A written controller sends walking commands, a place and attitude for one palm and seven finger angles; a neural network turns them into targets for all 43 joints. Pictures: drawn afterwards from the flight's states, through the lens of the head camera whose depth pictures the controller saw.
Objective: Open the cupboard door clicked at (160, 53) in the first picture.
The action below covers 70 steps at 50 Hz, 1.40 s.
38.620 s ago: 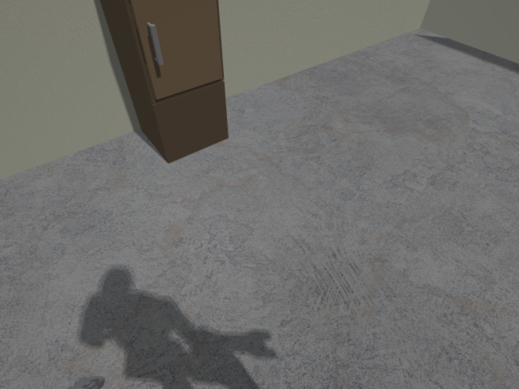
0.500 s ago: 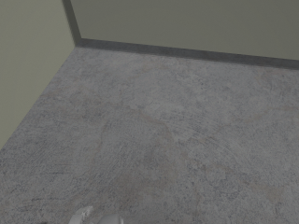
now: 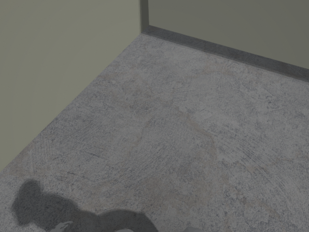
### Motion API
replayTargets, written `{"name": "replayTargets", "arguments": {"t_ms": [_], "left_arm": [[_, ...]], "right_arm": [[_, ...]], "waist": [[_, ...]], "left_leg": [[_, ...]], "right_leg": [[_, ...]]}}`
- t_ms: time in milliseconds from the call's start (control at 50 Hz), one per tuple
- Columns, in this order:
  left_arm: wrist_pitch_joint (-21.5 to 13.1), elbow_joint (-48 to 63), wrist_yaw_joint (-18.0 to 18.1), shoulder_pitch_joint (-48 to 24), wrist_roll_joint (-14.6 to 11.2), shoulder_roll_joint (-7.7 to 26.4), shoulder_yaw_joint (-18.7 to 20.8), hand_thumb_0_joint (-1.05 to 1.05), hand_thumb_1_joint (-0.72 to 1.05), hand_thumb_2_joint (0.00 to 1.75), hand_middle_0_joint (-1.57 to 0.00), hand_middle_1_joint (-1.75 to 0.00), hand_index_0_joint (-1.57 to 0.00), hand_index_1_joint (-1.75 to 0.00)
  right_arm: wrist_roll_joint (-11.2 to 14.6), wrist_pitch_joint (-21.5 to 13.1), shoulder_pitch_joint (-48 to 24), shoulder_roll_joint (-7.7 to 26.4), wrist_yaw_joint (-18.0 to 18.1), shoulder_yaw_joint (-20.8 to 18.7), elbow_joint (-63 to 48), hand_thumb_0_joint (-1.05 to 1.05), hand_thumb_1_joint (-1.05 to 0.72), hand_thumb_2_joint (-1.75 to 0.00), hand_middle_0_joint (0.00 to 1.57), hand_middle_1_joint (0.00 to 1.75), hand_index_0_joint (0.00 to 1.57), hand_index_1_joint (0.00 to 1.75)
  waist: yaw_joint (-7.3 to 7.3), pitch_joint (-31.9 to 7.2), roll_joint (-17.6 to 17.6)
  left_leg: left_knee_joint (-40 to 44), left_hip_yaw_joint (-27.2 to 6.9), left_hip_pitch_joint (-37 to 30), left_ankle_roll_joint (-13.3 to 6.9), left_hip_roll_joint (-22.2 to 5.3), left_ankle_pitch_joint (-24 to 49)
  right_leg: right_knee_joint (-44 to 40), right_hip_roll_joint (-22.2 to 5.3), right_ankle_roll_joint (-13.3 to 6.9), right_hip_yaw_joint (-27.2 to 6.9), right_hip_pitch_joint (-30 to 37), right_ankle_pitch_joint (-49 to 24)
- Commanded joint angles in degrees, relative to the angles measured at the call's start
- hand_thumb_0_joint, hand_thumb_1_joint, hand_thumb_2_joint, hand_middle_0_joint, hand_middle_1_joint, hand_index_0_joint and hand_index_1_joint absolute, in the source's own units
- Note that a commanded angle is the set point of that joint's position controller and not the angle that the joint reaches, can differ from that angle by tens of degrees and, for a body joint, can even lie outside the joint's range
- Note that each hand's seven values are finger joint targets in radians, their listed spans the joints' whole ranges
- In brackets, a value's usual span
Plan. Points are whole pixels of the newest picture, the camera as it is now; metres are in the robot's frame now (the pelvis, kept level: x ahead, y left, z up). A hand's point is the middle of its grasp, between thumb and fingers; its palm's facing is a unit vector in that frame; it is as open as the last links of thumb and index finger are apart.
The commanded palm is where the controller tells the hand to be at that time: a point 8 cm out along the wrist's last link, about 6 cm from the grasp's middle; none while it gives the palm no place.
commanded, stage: turn to face it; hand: left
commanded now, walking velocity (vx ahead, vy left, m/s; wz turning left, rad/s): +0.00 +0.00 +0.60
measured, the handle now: out of the picture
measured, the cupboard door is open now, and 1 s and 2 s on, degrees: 48 48 48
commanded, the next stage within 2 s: none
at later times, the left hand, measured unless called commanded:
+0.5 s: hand out of the picture -0.03 +0.16 -0.17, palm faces +0.39 -0.88 -0.26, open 7.3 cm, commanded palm none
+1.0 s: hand out of the picture +0.00 +0.11 -0.14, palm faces +0.59 -0.76 -0.29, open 7.3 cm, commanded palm none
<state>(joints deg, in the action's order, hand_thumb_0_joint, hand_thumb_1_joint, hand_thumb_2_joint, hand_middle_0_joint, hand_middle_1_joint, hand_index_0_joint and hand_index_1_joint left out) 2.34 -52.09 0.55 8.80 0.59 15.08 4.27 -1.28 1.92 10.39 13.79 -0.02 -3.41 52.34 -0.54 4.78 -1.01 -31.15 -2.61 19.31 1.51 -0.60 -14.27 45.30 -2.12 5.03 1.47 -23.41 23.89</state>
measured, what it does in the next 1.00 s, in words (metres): steps to the right, turning left: right foot, then left foot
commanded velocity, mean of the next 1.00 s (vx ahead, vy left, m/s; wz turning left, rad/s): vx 0.00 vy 0.00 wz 0.60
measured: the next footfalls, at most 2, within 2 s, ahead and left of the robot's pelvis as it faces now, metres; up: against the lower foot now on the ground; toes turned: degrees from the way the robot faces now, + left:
right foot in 0.04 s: +0.04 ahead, -0.12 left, +0.00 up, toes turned -1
left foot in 0.50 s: -0.01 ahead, +0.08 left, +0.00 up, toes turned +27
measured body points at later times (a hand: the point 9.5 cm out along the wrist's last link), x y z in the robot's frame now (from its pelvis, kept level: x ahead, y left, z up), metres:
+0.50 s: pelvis +0.01 -0.05 -0.01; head +0.07 -0.03 +0.44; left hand -0.05 +0.20 -0.15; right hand +0.24 -0.23 -0.14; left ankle -0.05 +0.06 -0.73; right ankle +0.01 -0.12 -0.73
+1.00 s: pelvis +0.06 -0.10 +0.01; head +0.12 -0.09 +0.45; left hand -0.03 +0.15 -0.12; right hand +0.28 -0.26 -0.15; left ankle -0.06 +0.00 -0.64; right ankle +0.10 -0.17 -0.73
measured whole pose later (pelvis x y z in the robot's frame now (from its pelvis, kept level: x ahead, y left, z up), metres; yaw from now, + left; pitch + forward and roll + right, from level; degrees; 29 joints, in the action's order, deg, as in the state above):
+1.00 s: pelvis +0.06 -0.10 +0.01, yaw +38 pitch +1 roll +3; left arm 0.6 -50.5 1.2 11.4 1.6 10.3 2.2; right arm -0.7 4.6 8.5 14.9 -1.5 -5.2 54.0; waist -1.6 6.0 -0.5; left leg -64.1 1.3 27.8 4.0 -0.4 -25.0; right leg 30.9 -6.5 -1.4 10.2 -14.0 17.7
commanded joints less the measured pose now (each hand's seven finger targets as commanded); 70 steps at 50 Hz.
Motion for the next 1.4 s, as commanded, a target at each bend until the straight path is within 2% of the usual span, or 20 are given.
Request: {"name": "replayTargets", "arguments": {"t_ms": [0, 20, 40, 140, 360, 440, 480, 500, 600, 740, 760, 780, 800, 900, 1060, 1140, 1160, 1180, 1200, 1380], "left_arm": [[-2.92, 2.57, 0.67, 10.39, 0.57, 8.05, 1.4, 0.0, 0.9, 0.9, -0.2, -0.3, -0.2, -0.3], [-3.06, 3.12, 1.12, 10.29, 1.33, 13.52, 2.31, 0.0, 0.9, 0.9, -0.2, -0.3, -0.2, -0.3], [-3.21, 3.38, 1.39, 9.2, 0.74, 11.88, 1.52, 0.0, 0.9, 0.9, -0.2, -0.3, -0.2, -0.3], [-3.54, 5.41, 1.56, 1.98, 0.68, 5.26, 0.17, 0.0, 0.9, 0.9, -0.2, -0.3, -0.2, -0.3], [-3.42, 1.69, 1.5, 9.92, 1.31, 7.73, 1.85, 0.0, 0.9, 0.9, -0.2, -0.3, -0.2, -0.3], [-3.22, 2.08, 0.82, 7.1, 0.51, 8.9, 2.34, 0.0, 0.9, 0.9, -0.2, -0.3, -0.2, -0.3], [-2.78, 6.55, 0.05, 2.16, -0.16, 3.57, 0.74, 0.0, 0.9, 0.9, -0.2, -0.3, -0.2, -0.3], [-1.68, 8.59, 0.52, -1.66, 0.65, 4.89, 0.57, 0.0, 0.9, 0.9, -0.2, -0.3, -0.2, -0.3], [-0.66, 4.45, -0.13, 1.79, 0.35, 3.93, 1.05, 0.0, 0.9, 0.9, -0.2, -0.3, -0.2, -0.3], [-1.74, 3.93, -0.27, 7.95, 0.07, 3.81, 1.03, 0.0, 0.9, 0.9, -0.2, -0.3, -0.2, -0.3], [-2.51, 3.57, 0.02, 11.42, 0.52, 6.89, 1.73, 0.0, 0.9, 0.9, -0.2, -0.3, -0.2, -0.3], [-3.09, 3.41, 0.76, 12.8, 1.46, 13.14, 2.89, 0.0, 0.9, 0.9, -0.2, -0.3, -0.2, -0.3], [-2.98, 4.17, 0.89, 11.74, 0.93, 13.81, 2.15, 0.0, 0.9, 0.9, -0.2, -0.3, -0.2, -0.3], [-3.21, 6.72, 1.53, 0.9, 0.95, 5.51, 0.45, 0.0, 0.9, 0.9, -0.2, -0.3, -0.2, -0.3], [-3.11, 3.25, 1.44, 7.66, 1.29, 8.35, 1.9, 0.0, 0.9, 0.9, -0.2, -0.3, -0.2, -0.3], [-2.73, 3.32, 0.87, 5.75, 0.59, 8.98, 2.49, 0.0, 0.9, 0.9, -0.2, -0.3, -0.2, -0.3], [-2.52, 3.83, 0.64, 4.99, 0.31, 7.59, 2.31, 0.0, 0.9, 0.9, -0.2, -0.3, -0.2, -0.3], [-2.16, 6.61, 0.08, 3.36, -0.21, 3.41, 1.32, 0.0, 0.9, 0.9, -0.2, -0.3, -0.2, -0.3], [-1.45, 8.97, 0.53, -1.53, 0.55, 3.61, 0.59, 0.0, 0.9, 0.9, -0.2, -0.3, -0.2, -0.3], [-0.81, 5.14, 0.12, -0.88, 0.13, 3.03, 0.63, 0.0, 0.9, 0.9, -0.2, -0.3, -0.2, -0.3]], "right_arm": [[0.92, -0.21, -3.6, 8.54, 0.16, -2.96, -5.4, 0.0, -0.9, -0.9, 0.2, 0.3, 0.2, 0.3], [1.0, -0.37, -3.73, 4.72, -0.27, -2.35, -6.99, 0.0, -0.9, -0.9, 0.2, 0.3, 0.2, 0.3], [0.24, 0.09, -4.43, 7.48, -0.24, -2.89, -6.23, 0.0, -0.9, -0.9, 0.2, 0.3, 0.2, 0.3], [0.36, 1.76, -3.04, 4.48, -1.7, -2.26, -2.35, 0.0, -0.9, -0.9, 0.2, 0.3, 0.2, 0.3], [0.8, 0.62, -9.97, 2.08, -1.67, -0.86, -4.49, 0.0, -0.9, -0.9, 0.2, 0.3, 0.2, 0.3], [0.35, -0.04, -3.0, 4.88, -1.36, -1.54, -3.37, 0.0, -0.9, -0.9, 0.2, 0.3, 0.2, 0.3], [-0.4, -0.4, 4.92, 15.49, -0.74, -4.22, -2.33, 0.0, -0.9, -0.9, 0.2, 0.3, 0.2, 0.3], [-0.05, 0.02, 7.53, 16.02, -0.33, -4.02, -1.19, 0.0, -0.9, -0.9, 0.2, 0.3, 0.2, 0.3], [-0.2, -0.98, -3.29, 11.55, 0.9, -2.45, -4.18, 0.0, -0.9, -0.9, 0.2, 0.3, 0.2, 0.3], [0.03, -0.02, -6.9, 12.24, 0.39, -3.28, -5.04, 0.0, -0.9, -0.9, 0.2, 0.3, 0.2, 0.3], [0.55, 0.01, -7.28, 10.14, 0.15, -3.13, -5.76, 0.0, -0.9, -0.9, 0.2, 0.3, 0.2, 0.3], [0.86, -0.14, -5.86, 5.06, -0.25, -2.41, -7.0, 0.0, -0.9, -0.9, 0.2, 0.3, 0.2, 0.3], [0.46, 0.16, -5.78, 7.1, -0.45, -2.74, -7.15, 0.0, -0.9, -0.9, 0.2, 0.3, 0.2, 0.3], [0.29, 1.34, -3.4, 4.18, -1.76, -2.11, -3.08, 0.0, -0.9, -0.9, 0.2, 0.3, 0.2, 0.3], [0.8, 0.59, -7.77, 2.11, -1.85, -0.93, -4.1, 0.0, -0.9, -0.9, 0.2, 0.3, 0.2, 0.3], [0.5, -0.03, -2.42, 4.04, -1.59, -1.45, -3.16, 0.0, -0.9, -0.9, 0.2, 0.3, 0.2, 0.3], [0.27, -0.48, 1.55, 7.22, -1.58, -2.32, -2.48, 0.0, -0.9, -0.9, 0.2, 0.3, 0.2, 0.3], [-0.4, -0.73, 5.79, 14.47, -1.07, -4.14, -1.99, 0.0, -0.9, -0.9, 0.2, 0.3, 0.2, 0.3], [-0.24, -0.18, 9.37, 15.99, -0.57, -4.19, -0.74, 0.0, -0.9, -0.9, 0.2, 0.3, 0.2, 0.3], [-0.12, -1.52, 1.6, 10.98, 1.1, -2.45, -2.4, 0.0, -0.9, -0.9, 0.2, 0.3, 0.2, 0.3]], "waist": [[4.1, -10.15, 4.35], [4.41, -8.61, 22.66], [3.88, -7.57, 19.08], [-0.72, -5.07, 11.97], [3.85, -7.91, 12.34], [-0.82, -10.28, 8.67], [-5.82, -11.92, -16.92], [-5.85, -9.85, -7.81], [0.27, -6.65, -7.61], [3.35, -6.94, -7.58], [5.24, -7.74, -0.44], [5.51, -8.7, 19.89], [5.45, -8.78, 19.37], [-0.56, -4.63, 12.66], [3.51, -6.93, 12.59], [0.06, -8.85, 9.83], [-2.3, -11.18, 2.21], [-4.86, -11.87, -17.27], [-6.1, -10.52, -12.35], [-0.74, -8.66, -5.47]], "left_leg": [[-6.19, -6.38, 8.65, -3.01, -3.36, 2.16], [-22.13, 2.77, 17.87, 1.4, 5.34, -21.43], [-34.06, -1.84, 16.72, 0.58, 1.74, -22.23], [-40.01, 1.83, 13.57, 2.66, -1.25, -7.97], [-11.93, 8.18, 6.78, 1.41, -0.99, -12.83], [3.9, 9.72, -9.21, -0.79, -0.01, 0.27], [8.99, -20.66, -25.13, -14.21, -23.76, 38.63], [8.47, -19.86, -21.67, -17.48, -26.84, 39.04], [9.29, -7.39, -10.92, -10.66, -13.48, 27.87], [3.27, -9.45, 1.24, -7.17, -8.77, 12.78], [-3.6, -6.65, 6.95, -3.97, -4.17, 3.23], [-19.61, 2.66, 17.44, 0.9, 4.47, -17.2], [-34.03, -0.72, 15.55, 0.31, 2.44, -22.76], [-38.36, 2.04, 12.98, 2.27, -1.48, -9.2], [-14.07, 7.99, 6.74, 1.71, -0.73, -12.82], [1.28, 9.7, -5.85, 0.01, 0.16, -1.75], [6.96, 3.88, -15.49, -1.96, -4.0, 9.1], [8.85, -19.33, -23.27, -11.14, -20.86, 31.53], [9.46, -21.7, -19.55, -16.3, -25.75, 33.66], [8.41, -9.54, -14.81, -11.02, -12.7, 34.66]], "right_leg": [[-27.1, -7.63, -3.02, -6.44, 22.62, -11.75], [-30.69, -24.6, -10.4, -23.39, 23.74, -20.81], [-28.89, -26.65, -13.31, -21.28, 17.95, -26.91], [-25.29, -15.38, -10.22, -1.38, 13.96, -31.64], [-19.02, -20.39, -11.91, 3.63, 25.57, -46.51], [-7.84, -18.85, -7.26, 9.64, 17.0, -42.45], [15.27, -6.43, -0.04, 10.82, -10.58, 12.71], [19.85, -6.14, -0.54, 2.88, -13.07, 14.62], [18.16, -3.98, 0.29, -0.36, -7.8, 1.57], [-12.33, 1.16, -0.39, 4.12, 13.14, -7.51], [-21.85, -3.37, -1.37, -0.38, 20.53, -10.81], [-29.07, -21.62, -7.48, -20.08, 25.98, -15.76], [-30.26, -28.16, -12.76, -23.14, 18.02, -16.13], [-25.91, -16.28, -9.88, -1.17, 12.95, -26.44], [-20.44, -19.84, -11.59, 3.48, 22.34, -40.49], [-12.05, -19.1, -7.63, 8.67, 16.54, -34.92], [-2.41, -16.67, -4.82, 10.58, 9.04, -27.38], [11.24, -7.24, -0.05, 11.57, -8.65, 9.51], [17.65, -5.83, -0.84, 3.81, -11.4, 16.32], [13.93, -2.71, 0.67, -0.86, -7.62, 0.42]]}}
